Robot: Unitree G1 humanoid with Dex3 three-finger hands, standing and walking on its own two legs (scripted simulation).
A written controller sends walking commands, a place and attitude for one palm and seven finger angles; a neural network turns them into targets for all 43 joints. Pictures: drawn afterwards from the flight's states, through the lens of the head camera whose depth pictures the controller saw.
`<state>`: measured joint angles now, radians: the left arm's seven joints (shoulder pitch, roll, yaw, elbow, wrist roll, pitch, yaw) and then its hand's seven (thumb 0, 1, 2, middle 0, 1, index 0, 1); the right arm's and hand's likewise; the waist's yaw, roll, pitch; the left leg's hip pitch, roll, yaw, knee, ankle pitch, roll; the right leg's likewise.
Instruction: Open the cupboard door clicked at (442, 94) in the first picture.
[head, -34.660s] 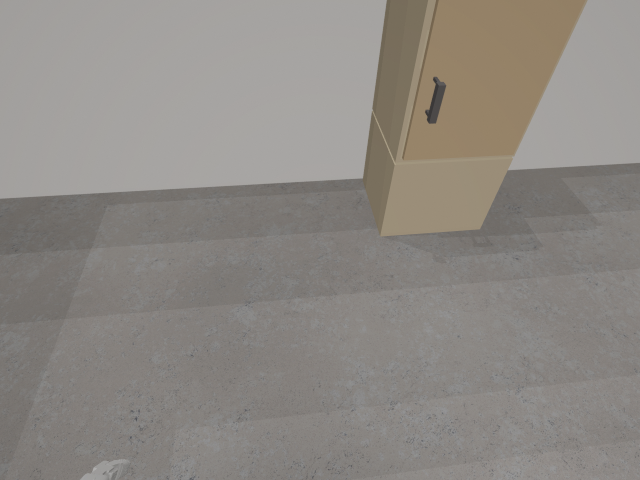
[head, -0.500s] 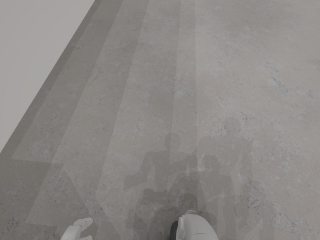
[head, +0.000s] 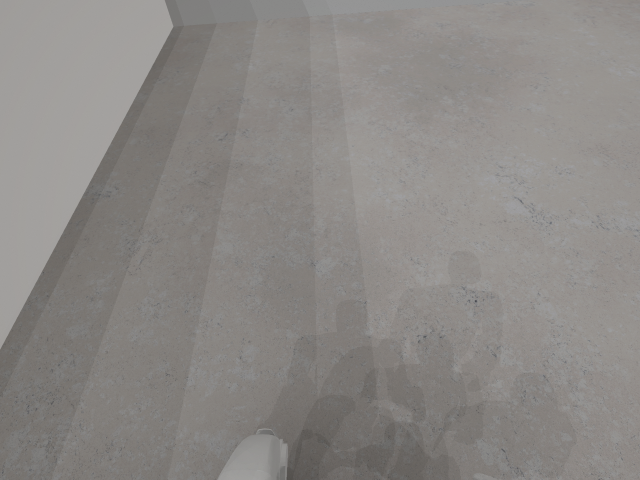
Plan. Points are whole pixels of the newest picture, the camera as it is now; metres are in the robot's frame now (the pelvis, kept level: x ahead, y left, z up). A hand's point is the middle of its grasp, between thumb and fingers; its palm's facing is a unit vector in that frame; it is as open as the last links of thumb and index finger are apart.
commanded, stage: walk to a spot facing it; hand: left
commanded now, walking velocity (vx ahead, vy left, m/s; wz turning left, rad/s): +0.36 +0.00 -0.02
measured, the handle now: out of the picture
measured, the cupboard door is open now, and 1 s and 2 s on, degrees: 45 45 45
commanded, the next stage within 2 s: turn to face it in 0.12 s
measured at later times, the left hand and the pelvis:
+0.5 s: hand (252, 347) +0.35 +0.17 -0.17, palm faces +0.04 -0.97 -0.24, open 7.2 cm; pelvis +0.26 -0.04 -0.01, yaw +4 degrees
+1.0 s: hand (249, 346) +0.37 +0.18 -0.20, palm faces +0.41 -0.89 -0.20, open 7.3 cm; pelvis +0.36 -0.04 -0.03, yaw +23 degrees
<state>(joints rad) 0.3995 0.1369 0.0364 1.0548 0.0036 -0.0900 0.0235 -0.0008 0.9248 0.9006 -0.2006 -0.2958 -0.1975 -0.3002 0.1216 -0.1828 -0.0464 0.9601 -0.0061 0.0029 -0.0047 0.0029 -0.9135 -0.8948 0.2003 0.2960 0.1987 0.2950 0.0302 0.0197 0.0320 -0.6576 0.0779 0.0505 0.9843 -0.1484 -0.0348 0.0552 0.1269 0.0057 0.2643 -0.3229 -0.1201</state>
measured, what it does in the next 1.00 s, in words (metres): walks ahead, turning left: left foot, then right foot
